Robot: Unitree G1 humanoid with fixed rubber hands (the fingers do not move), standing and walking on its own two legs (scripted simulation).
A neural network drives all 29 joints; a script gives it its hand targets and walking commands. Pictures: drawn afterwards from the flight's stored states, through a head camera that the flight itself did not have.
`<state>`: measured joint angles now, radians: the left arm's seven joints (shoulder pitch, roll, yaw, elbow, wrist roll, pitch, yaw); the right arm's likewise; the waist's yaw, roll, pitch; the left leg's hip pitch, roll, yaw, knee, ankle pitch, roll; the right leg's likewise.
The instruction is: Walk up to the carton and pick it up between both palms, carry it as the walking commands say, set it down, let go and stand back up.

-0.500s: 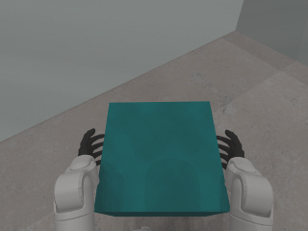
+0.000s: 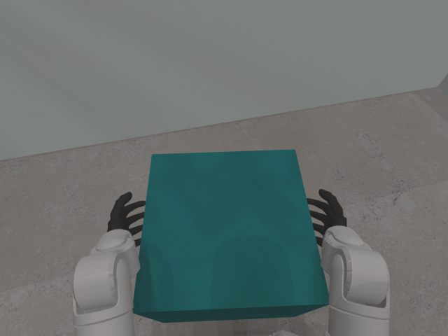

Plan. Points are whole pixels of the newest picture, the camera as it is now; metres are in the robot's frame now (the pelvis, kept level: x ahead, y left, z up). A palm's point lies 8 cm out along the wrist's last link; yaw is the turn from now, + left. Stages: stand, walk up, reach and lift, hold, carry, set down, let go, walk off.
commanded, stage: carry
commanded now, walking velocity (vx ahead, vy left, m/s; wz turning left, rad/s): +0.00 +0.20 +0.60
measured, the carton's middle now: (226, 239) +0.31 +0.02 -0.03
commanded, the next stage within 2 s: none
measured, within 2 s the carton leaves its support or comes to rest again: neither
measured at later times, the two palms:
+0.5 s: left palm out of the picture +0.18 +0.34 +0.12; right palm (228, 233) +0.27 +0.02 +0.10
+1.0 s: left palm out of the picture +0.01 +0.54 +0.08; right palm (57, 295) +0.18 +0.25 +0.05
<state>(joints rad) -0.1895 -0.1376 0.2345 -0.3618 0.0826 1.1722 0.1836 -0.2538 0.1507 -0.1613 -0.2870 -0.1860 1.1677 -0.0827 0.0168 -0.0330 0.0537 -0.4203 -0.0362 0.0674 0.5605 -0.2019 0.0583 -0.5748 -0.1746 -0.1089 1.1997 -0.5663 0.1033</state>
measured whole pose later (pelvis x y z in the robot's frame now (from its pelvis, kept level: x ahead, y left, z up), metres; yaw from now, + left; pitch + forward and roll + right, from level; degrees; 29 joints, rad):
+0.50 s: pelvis -0.05 +0.11 +0.01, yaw +17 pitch +3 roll +5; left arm -0.22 -0.14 0.23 -0.36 0.13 1.16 0.12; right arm -0.25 0.15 -0.17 -0.37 -0.16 1.19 -0.12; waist -0.05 0.00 -0.04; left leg -0.54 0.06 0.01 0.90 -0.35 -0.06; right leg -0.28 -0.28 -0.20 0.53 -0.27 0.09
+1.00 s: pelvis -0.15 +0.25 -0.01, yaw +31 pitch +4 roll +1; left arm -0.19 -0.14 0.22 -0.36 0.07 1.12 0.17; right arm -0.22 0.14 -0.15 -0.37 -0.17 1.15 -0.10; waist -0.01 0.09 0.02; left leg -0.47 -0.17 0.04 0.48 -0.08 0.12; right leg -0.37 -0.03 -0.12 0.65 -0.38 -0.01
